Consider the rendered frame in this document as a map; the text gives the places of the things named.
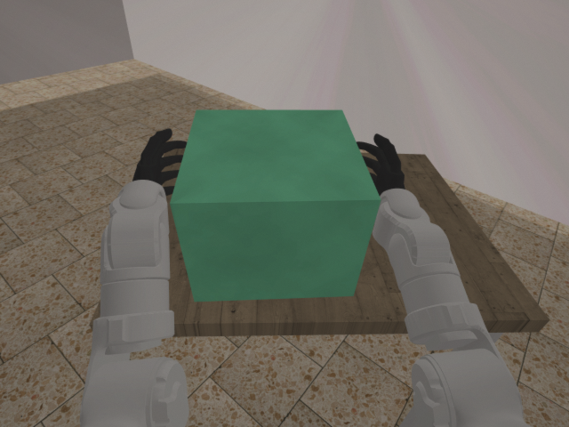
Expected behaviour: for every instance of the robot left forearm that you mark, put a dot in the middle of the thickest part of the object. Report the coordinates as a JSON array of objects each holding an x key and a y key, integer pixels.
[{"x": 134, "y": 273}]

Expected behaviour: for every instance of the robot left upper arm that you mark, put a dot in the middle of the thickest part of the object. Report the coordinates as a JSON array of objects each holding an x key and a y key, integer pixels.
[{"x": 137, "y": 393}]

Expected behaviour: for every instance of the robot right hand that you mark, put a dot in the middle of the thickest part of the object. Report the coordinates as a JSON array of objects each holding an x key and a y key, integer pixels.
[{"x": 388, "y": 166}]

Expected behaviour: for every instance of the carton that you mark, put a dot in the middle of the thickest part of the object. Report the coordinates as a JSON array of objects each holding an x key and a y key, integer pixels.
[{"x": 273, "y": 204}]

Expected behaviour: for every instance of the robot right upper arm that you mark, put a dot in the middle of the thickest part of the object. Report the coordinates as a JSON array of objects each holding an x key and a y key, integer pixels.
[{"x": 465, "y": 388}]

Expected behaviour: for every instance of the robot left hand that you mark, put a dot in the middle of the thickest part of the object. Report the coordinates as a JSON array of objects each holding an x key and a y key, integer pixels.
[{"x": 152, "y": 163}]

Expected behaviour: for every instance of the table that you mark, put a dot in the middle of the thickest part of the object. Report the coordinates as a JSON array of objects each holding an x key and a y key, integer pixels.
[{"x": 377, "y": 306}]

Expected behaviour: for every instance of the robot right forearm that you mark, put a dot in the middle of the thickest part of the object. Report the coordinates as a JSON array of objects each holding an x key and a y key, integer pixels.
[{"x": 439, "y": 314}]

